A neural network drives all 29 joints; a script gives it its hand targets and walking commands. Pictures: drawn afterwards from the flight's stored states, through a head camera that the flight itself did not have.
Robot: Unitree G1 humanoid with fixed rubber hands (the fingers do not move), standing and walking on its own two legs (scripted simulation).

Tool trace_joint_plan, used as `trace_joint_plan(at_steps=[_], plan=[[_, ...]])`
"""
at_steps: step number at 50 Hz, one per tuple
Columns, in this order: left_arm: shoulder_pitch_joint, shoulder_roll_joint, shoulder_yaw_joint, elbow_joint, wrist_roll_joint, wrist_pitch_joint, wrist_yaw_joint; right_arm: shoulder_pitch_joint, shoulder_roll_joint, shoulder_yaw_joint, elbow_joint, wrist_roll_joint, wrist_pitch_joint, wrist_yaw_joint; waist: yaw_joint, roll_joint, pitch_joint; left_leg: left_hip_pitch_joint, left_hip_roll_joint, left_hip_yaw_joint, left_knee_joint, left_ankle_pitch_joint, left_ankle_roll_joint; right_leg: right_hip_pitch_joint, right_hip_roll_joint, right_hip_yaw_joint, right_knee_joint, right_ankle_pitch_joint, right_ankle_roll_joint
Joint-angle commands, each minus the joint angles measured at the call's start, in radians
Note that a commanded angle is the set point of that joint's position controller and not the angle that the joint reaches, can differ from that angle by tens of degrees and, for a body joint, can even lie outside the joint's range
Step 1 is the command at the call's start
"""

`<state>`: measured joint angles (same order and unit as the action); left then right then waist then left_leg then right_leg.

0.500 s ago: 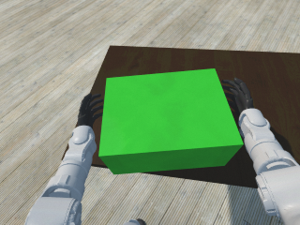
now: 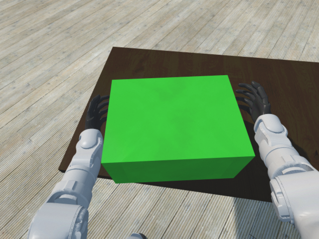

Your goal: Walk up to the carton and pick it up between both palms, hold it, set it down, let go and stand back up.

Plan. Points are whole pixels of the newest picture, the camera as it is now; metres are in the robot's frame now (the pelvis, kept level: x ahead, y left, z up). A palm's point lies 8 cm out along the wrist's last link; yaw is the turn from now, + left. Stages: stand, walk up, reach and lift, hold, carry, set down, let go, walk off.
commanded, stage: reach and lift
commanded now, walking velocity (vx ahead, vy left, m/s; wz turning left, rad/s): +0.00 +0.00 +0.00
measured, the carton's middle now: (172, 128) +0.41 +0.05 +0.01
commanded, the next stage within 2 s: none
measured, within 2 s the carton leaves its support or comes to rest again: leaves its support in 1.50 s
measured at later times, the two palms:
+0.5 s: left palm (94, 126) +0.36 +0.25 +0.04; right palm (257, 112) +0.46 -0.16 +0.06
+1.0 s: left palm (93, 126) +0.36 +0.25 +0.04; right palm (256, 112) +0.46 -0.16 +0.06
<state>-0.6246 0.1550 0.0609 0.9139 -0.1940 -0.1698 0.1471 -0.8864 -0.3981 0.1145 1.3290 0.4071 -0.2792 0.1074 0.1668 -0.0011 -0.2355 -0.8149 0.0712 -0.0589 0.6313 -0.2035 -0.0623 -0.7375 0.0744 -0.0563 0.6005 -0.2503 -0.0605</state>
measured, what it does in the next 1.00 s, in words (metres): stands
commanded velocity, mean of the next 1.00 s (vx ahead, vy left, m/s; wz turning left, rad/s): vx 0.00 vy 0.00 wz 0.00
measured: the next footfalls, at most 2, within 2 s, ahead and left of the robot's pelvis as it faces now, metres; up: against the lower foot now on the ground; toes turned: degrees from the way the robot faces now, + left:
none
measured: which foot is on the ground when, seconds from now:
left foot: down 0.00-1.00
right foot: down 0.00-1.00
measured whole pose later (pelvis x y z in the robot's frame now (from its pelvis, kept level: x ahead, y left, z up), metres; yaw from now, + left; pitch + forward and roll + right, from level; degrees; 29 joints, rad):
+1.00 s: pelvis +0.02 +0.01 +0.02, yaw -1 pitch +20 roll -2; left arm -0.48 0.08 0.17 0.80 -0.06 -0.20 0.13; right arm -0.79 -0.36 0.07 1.22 0.29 -0.28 0.10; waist 0.15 0.01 -0.21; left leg -0.69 0.06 -0.02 0.50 -0.17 -0.04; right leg -0.61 0.06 -0.02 0.46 -0.21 -0.04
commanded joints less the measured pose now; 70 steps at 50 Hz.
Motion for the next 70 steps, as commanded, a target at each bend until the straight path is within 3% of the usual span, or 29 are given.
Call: trace_joint_plan(at_steps=[1, 14, 32, 33, 34, 35, 37, 40, 43, 45, 46, 47, 48, 49, 51, 52, 53, 54, 55, 57, 58, 60, 61, 63, 64, 67, 69, 70], plan=[[-0.414, 0.059, -0.006, -0.215, 0.031, -0.048, -0.02, -0.467, -0.187, -0.032, -0.159, -0.003, -0.05, 0.003, -0.027, -0.055, -0.679, 0.338, -0.057, 0.103, -0.017, 0.362, -0.004, 0.393, -0.008, 0.028, -0.051, 0.43, 0.099], [-0.376, -0.015, -0.015, -0.27, 0.064, -0.037, -0.002, -0.445, -0.163, -0.091, -0.184, -0.069, -0.057, 0.017, -0.037, -0.047, -0.665, 0.436, -0.053, 0.094, -0.054, 0.39, -0.001, 0.355, 0.001, 0.008, -0.111, 0.38, 0.083], [-0.342, -0.125, -0.012, -0.316, 0.121, -0.052, -0.016, -0.406, -0.054, -0.135, -0.208, -0.152, -0.076, 0.038, -0.042, -0.046, -0.643, 0.516, -0.054, 0.094, -0.102, 0.459, 0.004, 0.382, -0.005, 0.003, -0.171, 0.429, 0.081], [-0.243, -0.045, 0.092, -0.235, 0.161, -0.052, -0.021, -0.341, -0.016, -0.03, -0.207, -0.105, -0.061, 0.033, 0.049, -0.074, -0.556, 0.451, -0.061, 0.117, -0.099, 0.439, 0.013, 0.441, -0.025, 0.038, -0.158, 0.408, 0.087], [-0.287, -0.053, 0.056, -0.257, 0.14, -0.059, -0.016, -0.383, -0.044, -0.069, -0.212, -0.093, -0.06, 0.022, -0.007, -0.065, -0.588, 0.433, -0.053, 0.108, -0.12, 0.412, 0.004, 0.422, -0.018, 0.027, -0.155, 0.389, 0.094], [-0.265, -0.05, 0.06, -0.274, 0.134, -0.065, -0.009, -0.369, -0.038, -0.045, -0.233, -0.083, -0.063, 0.014, 0.019, -0.055, -0.608, 0.418, -0.057, 0.116, -0.107, 0.45, 0.003, 0.45, -0.02, 0.036, -0.148, 0.415, 0.09], [-0.26, -0.048, 0.06, -0.287, 0.127, -0.06, -0.001, -0.363, -0.06, -0.04, -0.229, -0.066, -0.06, 0.004, 0.006, -0.038, -0.608, 0.425, -0.057, 0.116, -0.089, 0.465, -0.004, 0.436, -0.014, 0.038, -0.136, 0.422, 0.087], [-0.283, -0.049, 0.084, -0.26, 0.119, -0.076, -0.034, -0.362, 0.016, -0.014, -0.263, -0.083, -0.048, -0.018, -0.011, -0.12, -0.574, 0.356, -0.07, 0.12, -0.098, 0.394, 0.027, 0.515, -0.032, 0.05, -0.115, 0.482, 0.121], [-0.307, -0.07, 0.066, -0.269, 0.13, -0.094, -0.03, -0.366, 0.024, -0.031, -0.24, -0.088, -0.045, -0.006, -0.002, -0.051, -0.589, 0.424, -0.058, 0.114, -0.101, 0.428, 0.001, 0.446, -0.023, 0.037, -0.132, 0.404, 0.094], [-0.293, -0.093, 0.051, -0.284, 0.122, -0.092, -0.031, -0.355, 0.042, -0.039, -0.278, -0.1, -0.046, -0.003, -0.017, -0.064, -0.595, 0.483, -0.054, 0.113, -0.094, 0.459, 0.0, 0.413, -0.017, 0.029, -0.155, 0.394, 0.087], [-0.275, -0.079, 0.054, -0.289, 0.122, -0.091, -0.03, -0.357, 0.023, -0.047, -0.305, -0.111, -0.054, -0.007, -0.01, -0.064, -0.606, 0.49, -0.053, 0.112, -0.087, 0.479, -0.002, 0.417, -0.013, 0.03, -0.151, 0.415, 0.084], [-0.285, -0.079, 0.062, -0.287, 0.137, -0.086, -0.025, -0.348, 0.022, -0.051, -0.266, -0.113, -0.048, -0.008, -0.006, -0.038, -0.59, 0.483, -0.053, 0.112, -0.091, 0.467, -0.005, 0.402, -0.015, 0.029, -0.153, 0.395, 0.082], [-0.277, -0.099, 0.059, -0.307, 0.136, -0.081, -0.026, -0.347, 0.041, -0.051, -0.267, -0.114, -0.044, -0.009, -0.015, -0.059, -0.595, 0.491, -0.054, 0.108, -0.087, 0.483, 0.0, 0.413, -0.014, 0.028, -0.154, 0.422, 0.087], [-0.298, -0.135, 0.044, -0.358, 0.137, -0.086, -0.03, -0.355, 0.079, -0.047, -0.303, -0.115, -0.052, -0.003, -0.011, -0.028, -0.625, 0.504, -0.054, 0.105, -0.081, 0.534, -0.009, 0.425, -0.017, 0.025, -0.151, 0.465, 0.082], [-0.268, -0.17, 0.021, -0.34, 0.152, -0.081, -0.061, -0.317, 0.133, -0.045, -0.315, -0.149, -0.056, 0.006, -0.041, -0.046, -0.605, 0.523, -0.061, 0.108, -0.102, 0.529, -0.007, 0.473, -0.022, 0.025, -0.166, 0.521, 0.091], [-0.251, -0.174, 0.021, -0.347, 0.158, -0.084, -0.072, -0.31, 0.146, -0.041, -0.348, -0.158, -0.067, 0.006, -0.031, -0.053, -0.614, 0.522, -0.065, 0.111, -0.118, 0.536, -0.005, 0.506, -0.027, 0.026, -0.169, 0.565, 0.097], [-0.256, -0.212, 0.01, -0.329, 0.163, -0.091, -0.089, -0.329, 0.211, -0.029, -0.384, -0.181, -0.075, 0.004, -0.04, -0.091, -0.6, 0.508, -0.068, 0.11, -0.14, 0.5, 0.008, 0.533, -0.035, 0.023, -0.176, 0.576, 0.113], [-0.296, -0.234, 0.007, -0.33, 0.183, -0.097, -0.096, -0.328, 0.24, -0.048, -0.348, -0.212, -0.076, 0.014, -0.033, -0.063, -0.575, 0.511, -0.066, 0.112, -0.177, 0.45, 0.004, 0.515, -0.038, 0.019, -0.191, 0.51, 0.105], [-0.298, -0.274, -0.013, -0.323, 0.181, -0.106, -0.109, -0.331, 0.317, -0.031, -0.379, -0.228, -0.084, 0.025, -0.026, -0.087, -0.565, 0.507, -0.068, 0.118, -0.182, 0.454, 0.012, 0.537, -0.045, 0.022, -0.202, 0.509, 0.107], [-0.329, -0.423, -0.1, -0.328, 0.209, -0.111, -0.14, -0.308, 0.451, -0.002, -0.348, -0.273, -0.101, 0.067, -0.049, -0.015, -0.552, 0.557, -0.062, 0.11, -0.194, 0.538, -0.01, 0.548, -0.043, 0.007, -0.213, 0.606, 0.087], [-0.361, -0.474, -0.14, -0.357, 0.205, -0.122, -0.148, -0.318, 0.49, -0.008, -0.354, -0.297, -0.12, 0.085, -0.058, -0.009, -0.583, 0.574, -0.057, 0.104, -0.199, 0.559, -0.015, 0.531, -0.039, 0.0, -0.219, 0.607, 0.081], [-0.335, -0.492, -0.168, -0.343, 0.213, -0.128, -0.157, -0.271, 0.525, 0.015, -0.374, -0.311, -0.134, 0.092, -0.07, -0.018, -0.564, 0.591, -0.059, 0.1, -0.207, 0.596, -0.012, 0.577, -0.042, 0.008, -0.223, 0.694, 0.08], [-0.361, -0.497, -0.155, -0.339, 0.222, -0.138, -0.158, -0.284, 0.544, 0.019, -0.364, -0.317, -0.141, 0.097, -0.053, -0.016, -0.556, 0.559, -0.06, 0.102, -0.223, 0.573, -0.006, 0.599, -0.05, 0.012, -0.223, 0.686, 0.083], [-0.317, -0.496, -0.174, -0.321, 0.223, -0.145, -0.164, -0.256, 0.558, 0.03, -0.411, -0.324, -0.154, 0.084, -0.075, -0.054, -0.542, 0.537, -0.07, 0.101, -0.242, 0.563, 0.009, 0.672, -0.056, 0.022, -0.22, 0.767, 0.105], [-0.345, -0.505, -0.174, -0.312, 0.229, -0.148, -0.168, -0.275, 0.568, 0.028, -0.403, -0.334, -0.156, 0.087, -0.068, -0.043, -0.539, 0.52, -0.07, 0.103, -0.258, 0.539, 0.009, 0.669, -0.061, 0.022, -0.226, 0.747, 0.103], [-0.324, -0.529, -0.219, -0.355, 0.222, -0.141, -0.164, -0.232, 0.573, 0.05, -0.437, -0.323, -0.154, 0.081, -0.097, -0.031, -0.557, 0.601, -0.067, 0.091, -0.247, 0.617, 0.002, 0.659, -0.047, 0.015, -0.235, 0.78, 0.096], [-0.344, -0.546, -0.251, -0.4, 0.205, -0.13, -0.165, -0.237, 0.596, 0.07, -0.48, -0.304, -0.137, 0.079, -0.106, -0.035, -0.563, 0.596, -0.071, 0.082, -0.252, 0.591, 0.003, 0.666, -0.049, 0.019, -0.243, 0.743, 0.098], [-0.355, -0.542, -0.255, -0.409, 0.198, -0.126, -0.168, -0.244, 0.618, 0.095, -0.524, -0.295, -0.13, 0.078, -0.096, -0.044, -0.58, 0.578, -0.077, 0.085, -0.252, 0.572, 0.014, 0.685, -0.055, 0.028, -0.243, 0.751, 0.1]])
